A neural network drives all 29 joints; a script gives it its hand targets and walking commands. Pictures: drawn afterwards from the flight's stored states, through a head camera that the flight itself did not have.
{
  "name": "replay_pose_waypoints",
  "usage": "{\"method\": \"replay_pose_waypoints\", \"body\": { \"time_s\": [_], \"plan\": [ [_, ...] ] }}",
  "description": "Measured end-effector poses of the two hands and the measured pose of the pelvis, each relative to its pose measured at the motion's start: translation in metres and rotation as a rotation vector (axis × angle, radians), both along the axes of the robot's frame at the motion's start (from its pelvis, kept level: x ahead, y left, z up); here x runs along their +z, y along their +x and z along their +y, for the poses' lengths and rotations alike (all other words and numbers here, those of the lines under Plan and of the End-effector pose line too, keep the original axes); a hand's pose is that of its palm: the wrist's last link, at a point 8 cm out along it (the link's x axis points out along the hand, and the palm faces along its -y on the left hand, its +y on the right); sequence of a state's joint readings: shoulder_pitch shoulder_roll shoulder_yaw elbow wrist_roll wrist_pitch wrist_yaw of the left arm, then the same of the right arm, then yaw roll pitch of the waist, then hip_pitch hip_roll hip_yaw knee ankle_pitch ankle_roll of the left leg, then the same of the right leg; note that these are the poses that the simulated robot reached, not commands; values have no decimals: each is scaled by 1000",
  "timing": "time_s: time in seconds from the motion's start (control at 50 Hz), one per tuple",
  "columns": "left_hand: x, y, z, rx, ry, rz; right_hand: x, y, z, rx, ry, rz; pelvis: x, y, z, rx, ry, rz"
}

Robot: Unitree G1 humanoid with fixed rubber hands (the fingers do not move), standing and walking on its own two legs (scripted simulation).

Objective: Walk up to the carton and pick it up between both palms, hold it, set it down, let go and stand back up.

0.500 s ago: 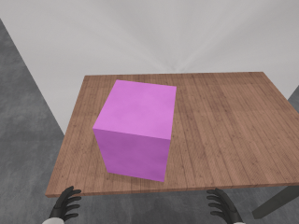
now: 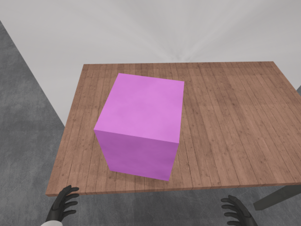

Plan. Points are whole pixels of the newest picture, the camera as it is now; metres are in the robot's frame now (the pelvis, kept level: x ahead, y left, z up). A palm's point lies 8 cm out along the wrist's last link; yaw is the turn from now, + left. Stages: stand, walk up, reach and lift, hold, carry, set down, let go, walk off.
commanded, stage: stand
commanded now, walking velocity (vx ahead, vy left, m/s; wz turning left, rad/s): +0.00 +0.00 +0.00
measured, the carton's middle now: (144, 129) +0.41 +0.03 -0.02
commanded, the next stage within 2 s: none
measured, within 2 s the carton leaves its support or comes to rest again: neither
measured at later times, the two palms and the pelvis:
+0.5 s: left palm out of the picture +0.15 +0.26 -0.07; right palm out of the picture +0.13 -0.24 -0.08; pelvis -0.02 +0.00 +0.00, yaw +0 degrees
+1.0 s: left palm out of the picture +0.13 +0.26 -0.07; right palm out of the picture +0.12 -0.24 -0.08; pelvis -0.03 +0.00 +0.00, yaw +0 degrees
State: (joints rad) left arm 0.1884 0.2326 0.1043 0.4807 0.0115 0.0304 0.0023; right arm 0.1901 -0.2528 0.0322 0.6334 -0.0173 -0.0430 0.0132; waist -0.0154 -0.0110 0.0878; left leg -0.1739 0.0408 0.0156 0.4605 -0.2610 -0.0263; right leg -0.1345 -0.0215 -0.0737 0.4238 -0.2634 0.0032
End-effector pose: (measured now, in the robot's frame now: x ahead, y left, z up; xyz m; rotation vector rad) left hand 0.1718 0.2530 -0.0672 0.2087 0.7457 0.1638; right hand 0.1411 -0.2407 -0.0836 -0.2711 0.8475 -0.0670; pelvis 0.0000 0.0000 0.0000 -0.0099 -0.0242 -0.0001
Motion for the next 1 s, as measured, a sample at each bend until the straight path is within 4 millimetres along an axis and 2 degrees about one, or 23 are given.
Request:
{"method": "replay_pose_waypoints", "body": {
  "time_s": [0.16, 0.6, 1.0],
  "plan": [
    [-4, -6, 1, 4, -3, 16, 2, 0, -1, 1, -3, -8, 0, -2, 0, 0, 0, -2],
    [-6, -28, 3, 5, -10, 23, 5, -16, 0, -1, -5, -26, 0, -19, 1, 0, -1, -26],
    [-8, -40, 5, 6, -10, 29, 6, -25, -1, -1, -8, -34, 0, -28, 1, 0, -2, -38]
  ]
}}
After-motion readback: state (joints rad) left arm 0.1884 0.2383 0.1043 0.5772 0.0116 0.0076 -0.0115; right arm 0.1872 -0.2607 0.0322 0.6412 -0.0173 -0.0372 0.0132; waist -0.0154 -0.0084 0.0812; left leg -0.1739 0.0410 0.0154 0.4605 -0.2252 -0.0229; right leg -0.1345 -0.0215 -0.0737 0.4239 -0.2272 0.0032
